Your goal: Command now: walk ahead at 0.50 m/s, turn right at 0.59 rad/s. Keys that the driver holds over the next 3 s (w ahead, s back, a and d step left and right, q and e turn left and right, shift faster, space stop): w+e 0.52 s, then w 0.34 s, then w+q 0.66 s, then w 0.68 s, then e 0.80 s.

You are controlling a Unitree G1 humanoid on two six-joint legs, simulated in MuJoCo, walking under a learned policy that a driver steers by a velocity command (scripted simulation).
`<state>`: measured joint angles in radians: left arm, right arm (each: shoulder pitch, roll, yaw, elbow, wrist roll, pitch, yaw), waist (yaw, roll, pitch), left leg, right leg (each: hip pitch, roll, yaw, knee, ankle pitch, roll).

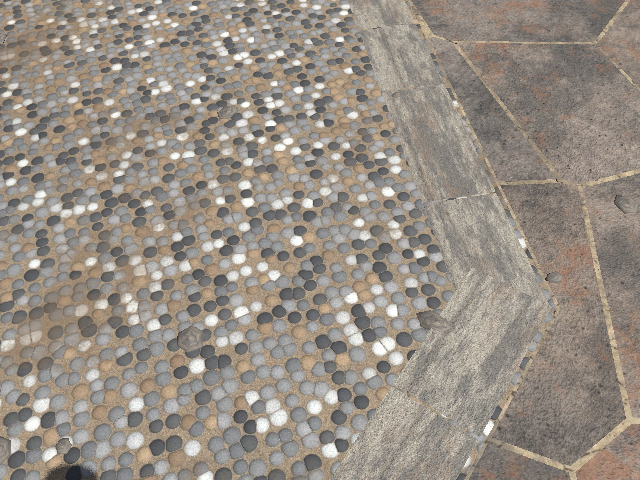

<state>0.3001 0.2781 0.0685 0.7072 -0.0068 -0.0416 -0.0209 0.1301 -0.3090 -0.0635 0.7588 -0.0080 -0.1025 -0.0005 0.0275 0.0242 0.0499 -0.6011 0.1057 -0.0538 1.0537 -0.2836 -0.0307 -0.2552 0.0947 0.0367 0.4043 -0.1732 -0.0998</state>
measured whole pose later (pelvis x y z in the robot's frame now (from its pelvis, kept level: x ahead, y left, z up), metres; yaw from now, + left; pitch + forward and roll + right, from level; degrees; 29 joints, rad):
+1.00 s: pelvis +0.51 -0.11 +0.00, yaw -23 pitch +1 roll -1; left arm 0.28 0.26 0.06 0.72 0.01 -0.07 -0.03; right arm 0.21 -0.32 -0.05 0.83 0.03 -0.07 0.01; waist 0.01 0.04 0.03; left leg -0.58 0.12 -0.03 1.11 -0.29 -0.01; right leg -0.21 0.05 -0.07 0.36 -0.18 -0.07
